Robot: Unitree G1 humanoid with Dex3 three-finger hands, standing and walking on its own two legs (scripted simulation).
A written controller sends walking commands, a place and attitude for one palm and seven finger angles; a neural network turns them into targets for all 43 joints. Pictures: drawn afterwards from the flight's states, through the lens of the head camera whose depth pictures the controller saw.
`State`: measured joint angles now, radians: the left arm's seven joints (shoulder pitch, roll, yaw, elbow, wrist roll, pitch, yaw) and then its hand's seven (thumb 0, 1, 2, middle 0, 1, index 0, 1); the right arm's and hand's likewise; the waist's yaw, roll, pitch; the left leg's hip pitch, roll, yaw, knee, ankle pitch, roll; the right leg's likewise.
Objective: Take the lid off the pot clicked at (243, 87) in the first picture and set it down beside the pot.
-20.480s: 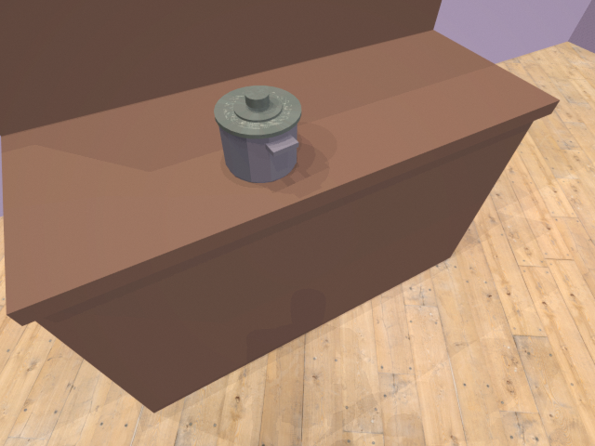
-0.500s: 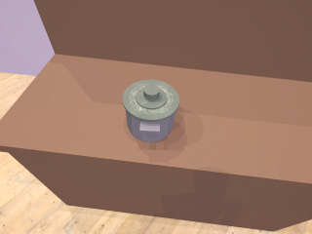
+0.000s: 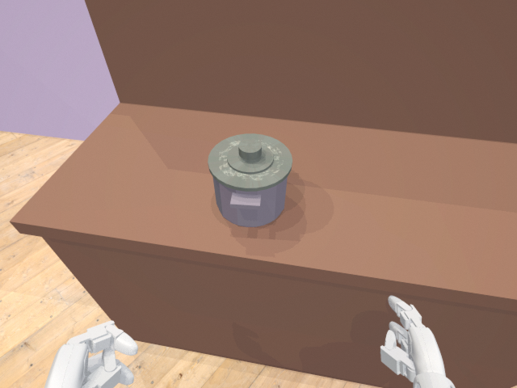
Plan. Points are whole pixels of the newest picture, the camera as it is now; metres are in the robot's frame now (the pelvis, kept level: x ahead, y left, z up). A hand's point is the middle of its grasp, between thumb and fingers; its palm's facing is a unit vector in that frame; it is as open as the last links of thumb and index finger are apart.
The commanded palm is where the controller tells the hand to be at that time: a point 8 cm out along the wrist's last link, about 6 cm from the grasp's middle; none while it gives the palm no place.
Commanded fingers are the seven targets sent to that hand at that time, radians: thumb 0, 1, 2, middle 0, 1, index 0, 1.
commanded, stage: lift the closed hand beside the body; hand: left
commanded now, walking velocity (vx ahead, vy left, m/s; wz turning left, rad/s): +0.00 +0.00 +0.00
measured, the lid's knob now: (250, 149) +0.48 +0.08 +0.12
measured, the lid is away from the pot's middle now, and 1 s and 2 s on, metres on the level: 0.00 0.00 0.00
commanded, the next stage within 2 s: raise the hand higher, near the body in 0.06 s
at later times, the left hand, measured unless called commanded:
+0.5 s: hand (101, 326) +0.17 +0.24 +0.05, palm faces +0.25 -0.86 -0.44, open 3.1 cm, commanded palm +0.12 +0.27 +0.09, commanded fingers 0.00 0.90 0.90 -1.30 -1.50 -1.30 -1.50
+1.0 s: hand (96, 277) +0.21 +0.24 +0.11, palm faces +0.29 -0.85 -0.44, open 3.1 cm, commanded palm +0.16 +0.28 +0.15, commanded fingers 0.00 0.90 0.90 -1.30 -1.50 -1.30 -1.50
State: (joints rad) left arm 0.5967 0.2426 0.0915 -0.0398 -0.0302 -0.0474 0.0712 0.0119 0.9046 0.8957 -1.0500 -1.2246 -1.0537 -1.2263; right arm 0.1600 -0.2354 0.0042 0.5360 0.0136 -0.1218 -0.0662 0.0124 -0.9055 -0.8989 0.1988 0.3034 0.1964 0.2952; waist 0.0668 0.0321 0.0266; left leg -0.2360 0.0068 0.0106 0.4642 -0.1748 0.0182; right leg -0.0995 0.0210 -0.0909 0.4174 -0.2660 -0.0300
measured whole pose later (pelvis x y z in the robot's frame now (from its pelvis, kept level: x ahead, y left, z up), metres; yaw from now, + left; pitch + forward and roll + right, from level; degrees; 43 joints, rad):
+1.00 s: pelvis +0.04 +0.01 +0.00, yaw -2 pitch -3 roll +0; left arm 0.62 0.32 0.23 -0.43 -0.03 -0.09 0.08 0.01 0.90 0.90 -1.30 -1.50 -1.30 -1.50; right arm 0.18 -0.19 0.02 0.59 0.02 -0.08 -0.06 0.02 -0.90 -0.90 0.20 0.30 0.20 0.30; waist 0.07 0.06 0.03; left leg -0.17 -0.01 0.05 0.44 -0.22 0.03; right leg -0.04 0.00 -0.05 0.38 -0.30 -0.01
